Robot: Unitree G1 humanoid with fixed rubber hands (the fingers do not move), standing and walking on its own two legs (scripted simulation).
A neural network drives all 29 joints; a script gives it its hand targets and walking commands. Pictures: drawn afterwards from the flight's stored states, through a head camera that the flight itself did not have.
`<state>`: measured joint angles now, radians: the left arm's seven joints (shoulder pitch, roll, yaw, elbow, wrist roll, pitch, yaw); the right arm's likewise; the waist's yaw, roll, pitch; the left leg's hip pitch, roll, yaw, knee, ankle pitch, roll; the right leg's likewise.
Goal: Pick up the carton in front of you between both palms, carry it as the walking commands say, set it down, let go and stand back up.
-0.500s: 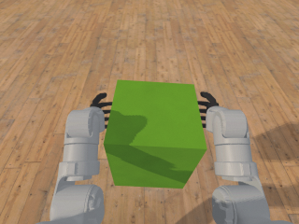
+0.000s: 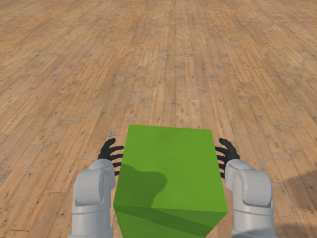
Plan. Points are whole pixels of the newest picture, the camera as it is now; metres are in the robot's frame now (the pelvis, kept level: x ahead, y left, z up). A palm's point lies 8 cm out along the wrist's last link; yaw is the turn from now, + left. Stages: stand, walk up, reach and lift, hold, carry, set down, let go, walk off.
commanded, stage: carry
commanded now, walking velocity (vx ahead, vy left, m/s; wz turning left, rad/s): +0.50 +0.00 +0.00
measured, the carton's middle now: (165, 186) +0.26 +0.01 +0.00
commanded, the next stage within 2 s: none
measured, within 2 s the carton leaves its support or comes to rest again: neither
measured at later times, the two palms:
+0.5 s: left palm (116, 95) +0.58 +0.18 +0.07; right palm (199, 95) +0.56 -0.12 +0.08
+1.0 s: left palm (136, 53) +0.88 +0.13 +0.09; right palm (200, 54) +0.88 -0.17 +0.07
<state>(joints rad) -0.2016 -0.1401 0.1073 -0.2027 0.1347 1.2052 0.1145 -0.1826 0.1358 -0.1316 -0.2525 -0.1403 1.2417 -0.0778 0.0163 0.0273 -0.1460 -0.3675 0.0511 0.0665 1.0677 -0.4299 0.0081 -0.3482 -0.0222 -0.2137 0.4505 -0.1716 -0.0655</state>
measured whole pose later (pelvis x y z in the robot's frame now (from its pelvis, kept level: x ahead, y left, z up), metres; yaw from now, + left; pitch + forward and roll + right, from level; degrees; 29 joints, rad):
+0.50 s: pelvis +0.30 +0.04 +0.00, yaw -4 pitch +4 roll +0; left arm -0.19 -0.14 0.14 -0.22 0.14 1.22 0.11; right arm -0.19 0.14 -0.10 -0.21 -0.14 1.22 -0.09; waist -0.01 -0.03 -0.10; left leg -0.36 0.05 0.23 0.45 -0.16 0.06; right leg -0.41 -0.07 -0.07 1.12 -0.38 0.00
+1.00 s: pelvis +0.60 -0.02 +0.01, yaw +0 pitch +4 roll +1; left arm -0.22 -0.14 0.13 -0.27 0.12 1.20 0.11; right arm -0.21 0.14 -0.12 -0.31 -0.14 1.25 -0.10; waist 0.02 0.03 -0.04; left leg -0.42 0.06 0.08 0.95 -0.43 -0.03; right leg -0.34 -0.06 -0.22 0.40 -0.13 -0.06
